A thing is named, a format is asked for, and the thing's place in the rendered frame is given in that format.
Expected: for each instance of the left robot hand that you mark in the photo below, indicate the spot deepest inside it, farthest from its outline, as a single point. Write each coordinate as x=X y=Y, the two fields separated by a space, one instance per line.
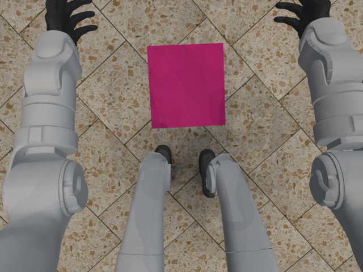
x=58 y=17

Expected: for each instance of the left robot forearm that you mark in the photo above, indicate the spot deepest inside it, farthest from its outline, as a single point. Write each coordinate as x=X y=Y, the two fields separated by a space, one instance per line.
x=47 y=129

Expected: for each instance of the carton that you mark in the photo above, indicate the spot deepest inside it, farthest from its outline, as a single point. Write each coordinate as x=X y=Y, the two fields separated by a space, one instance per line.
x=187 y=85

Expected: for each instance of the robot right shin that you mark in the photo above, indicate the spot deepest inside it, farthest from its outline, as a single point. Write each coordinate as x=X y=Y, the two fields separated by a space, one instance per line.
x=219 y=157

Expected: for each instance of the right robot forearm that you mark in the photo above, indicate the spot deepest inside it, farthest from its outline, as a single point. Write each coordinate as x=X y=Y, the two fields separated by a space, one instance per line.
x=335 y=77

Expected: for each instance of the left robot upper arm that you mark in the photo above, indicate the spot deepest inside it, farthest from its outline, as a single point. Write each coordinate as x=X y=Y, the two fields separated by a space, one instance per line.
x=40 y=199

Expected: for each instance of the right robot hand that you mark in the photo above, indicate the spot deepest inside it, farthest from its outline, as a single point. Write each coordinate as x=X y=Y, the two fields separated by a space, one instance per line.
x=309 y=11

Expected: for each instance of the left robot thigh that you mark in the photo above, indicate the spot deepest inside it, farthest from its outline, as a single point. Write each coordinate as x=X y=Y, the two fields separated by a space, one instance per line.
x=142 y=246

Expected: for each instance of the right robot upper arm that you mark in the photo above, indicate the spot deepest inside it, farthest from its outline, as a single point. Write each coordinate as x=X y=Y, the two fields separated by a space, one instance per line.
x=336 y=181

